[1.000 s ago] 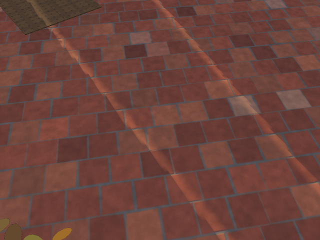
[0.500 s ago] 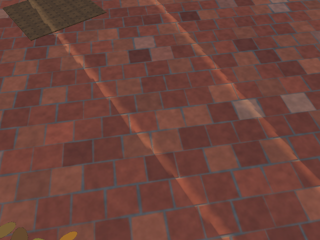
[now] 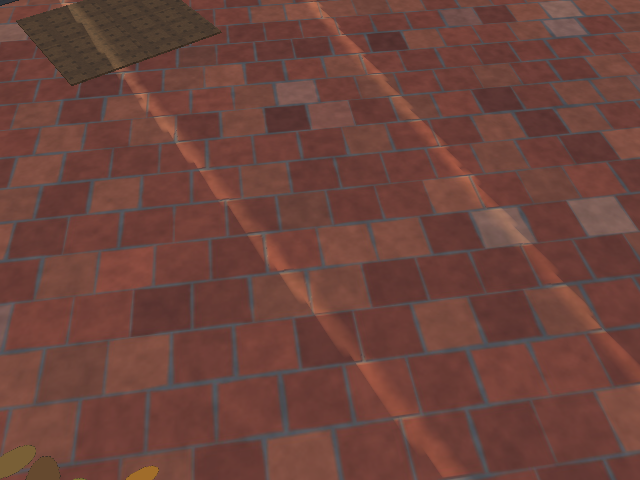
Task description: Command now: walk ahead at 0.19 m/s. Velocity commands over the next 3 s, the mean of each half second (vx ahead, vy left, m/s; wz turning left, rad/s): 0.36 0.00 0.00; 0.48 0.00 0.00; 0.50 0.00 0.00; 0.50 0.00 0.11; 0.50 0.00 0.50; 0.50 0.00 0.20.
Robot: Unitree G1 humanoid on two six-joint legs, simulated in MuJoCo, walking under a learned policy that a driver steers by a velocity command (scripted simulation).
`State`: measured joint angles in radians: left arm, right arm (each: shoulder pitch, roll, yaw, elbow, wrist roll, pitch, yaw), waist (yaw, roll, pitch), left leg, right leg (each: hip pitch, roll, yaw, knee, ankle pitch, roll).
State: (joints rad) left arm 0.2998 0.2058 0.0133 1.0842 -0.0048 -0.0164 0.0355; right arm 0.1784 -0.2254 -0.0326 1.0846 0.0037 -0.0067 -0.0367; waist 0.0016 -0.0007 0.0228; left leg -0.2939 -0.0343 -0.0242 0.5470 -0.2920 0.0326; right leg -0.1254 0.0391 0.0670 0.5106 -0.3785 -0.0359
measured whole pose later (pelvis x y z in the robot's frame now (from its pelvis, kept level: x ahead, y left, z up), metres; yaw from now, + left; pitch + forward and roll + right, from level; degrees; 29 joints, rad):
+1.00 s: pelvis +0.45 -0.02 +0.01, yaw +0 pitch +1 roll -2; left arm 0.34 0.24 0.05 1.00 0.00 -0.10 -0.01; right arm 0.13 -0.28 -0.06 0.90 0.01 -0.08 -0.01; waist 0.05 0.04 0.00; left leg -0.70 0.15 -0.04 0.83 -0.02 0.01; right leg -0.07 0.08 -0.06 0.22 -0.16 -0.07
